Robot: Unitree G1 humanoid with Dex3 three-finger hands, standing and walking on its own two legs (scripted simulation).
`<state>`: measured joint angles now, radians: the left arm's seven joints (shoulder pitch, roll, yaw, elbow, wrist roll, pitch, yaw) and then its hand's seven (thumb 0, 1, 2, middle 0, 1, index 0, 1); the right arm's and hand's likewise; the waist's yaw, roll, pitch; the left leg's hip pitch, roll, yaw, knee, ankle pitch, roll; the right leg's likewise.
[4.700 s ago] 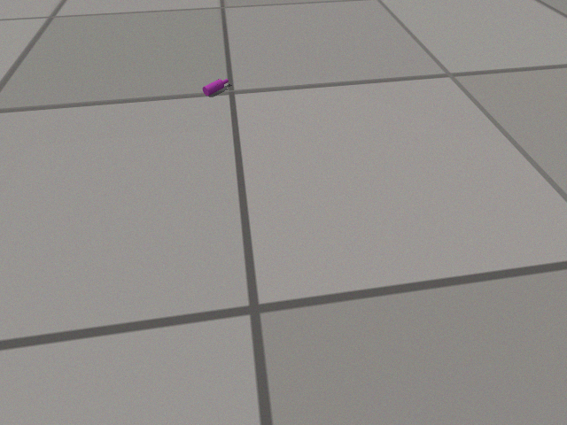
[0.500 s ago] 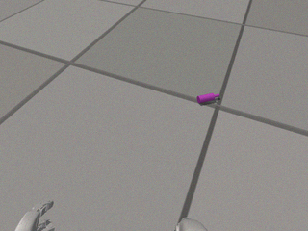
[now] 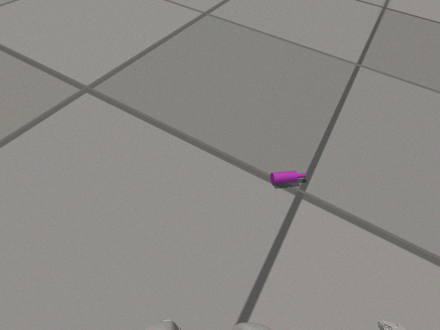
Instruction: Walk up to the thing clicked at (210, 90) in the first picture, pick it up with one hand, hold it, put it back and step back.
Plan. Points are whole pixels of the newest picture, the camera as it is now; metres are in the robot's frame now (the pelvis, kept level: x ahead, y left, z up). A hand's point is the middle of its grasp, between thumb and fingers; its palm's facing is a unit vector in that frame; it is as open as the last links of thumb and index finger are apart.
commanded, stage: walk up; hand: left
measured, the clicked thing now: (288, 176) +0.96 -0.44 -0.72
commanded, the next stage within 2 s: none
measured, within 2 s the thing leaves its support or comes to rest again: neither
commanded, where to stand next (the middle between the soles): +0.67 -0.72 m, yaw +8 degrees
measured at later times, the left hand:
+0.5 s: hand (182, 286) +0.22 +0.08 -0.11, palm faces +0.03 -0.92 -0.39, open 7.4 cm
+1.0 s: hand (241, 229) +0.36 -0.06 -0.15, palm faces -0.01 -0.95 -0.30, open 7.4 cm
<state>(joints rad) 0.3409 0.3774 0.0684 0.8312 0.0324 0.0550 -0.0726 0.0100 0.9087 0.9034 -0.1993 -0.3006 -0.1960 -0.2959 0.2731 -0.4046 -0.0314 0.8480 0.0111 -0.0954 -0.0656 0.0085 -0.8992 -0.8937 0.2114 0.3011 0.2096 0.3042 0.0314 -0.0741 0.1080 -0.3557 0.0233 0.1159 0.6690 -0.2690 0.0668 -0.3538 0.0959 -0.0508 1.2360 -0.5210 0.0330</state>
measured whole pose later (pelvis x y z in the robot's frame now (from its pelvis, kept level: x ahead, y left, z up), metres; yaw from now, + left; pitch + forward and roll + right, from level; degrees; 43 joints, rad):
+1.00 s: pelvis +0.29 -0.35 +0.00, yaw +2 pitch -3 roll +1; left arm 0.27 0.49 0.13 0.79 0.04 0.08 -0.13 0.01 0.91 0.90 -0.20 -0.30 -0.20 -0.30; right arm 0.36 -0.45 -0.06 0.91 -0.03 -0.10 -0.05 0.01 -0.90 -0.89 0.21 0.30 0.21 0.30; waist -0.01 -0.13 0.07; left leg -0.30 0.12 0.06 0.65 -0.30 -0.01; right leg -0.53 -0.14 0.09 0.95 -0.35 0.02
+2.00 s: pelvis +0.50 -0.70 -0.02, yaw +3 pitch -3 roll +0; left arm 0.32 0.46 0.12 0.82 0.05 0.05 -0.09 0.00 0.91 0.90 -0.20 -0.30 -0.20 -0.30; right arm 0.33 -0.52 -0.10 0.99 -0.01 -0.01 -0.08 0.01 -0.90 -0.89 0.21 0.30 0.21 0.30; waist 0.04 0.01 0.04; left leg -0.51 0.09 -0.09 1.19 -0.51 0.04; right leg -0.39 -0.06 -0.05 0.83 -0.39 0.01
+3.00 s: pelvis +0.60 -0.77 -0.01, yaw +10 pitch -2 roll +0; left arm 0.22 0.44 0.06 0.89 0.03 -0.01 0.04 0.00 0.90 0.90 -0.21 -0.30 -0.20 -0.30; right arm 0.20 -0.44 -0.08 0.95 -0.02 0.07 0.03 0.01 -0.91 -0.89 0.20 0.30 0.20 0.30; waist 0.02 0.04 0.13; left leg -0.33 0.01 -0.03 0.77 -0.44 0.00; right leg -0.44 -0.13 0.01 0.78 -0.32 0.05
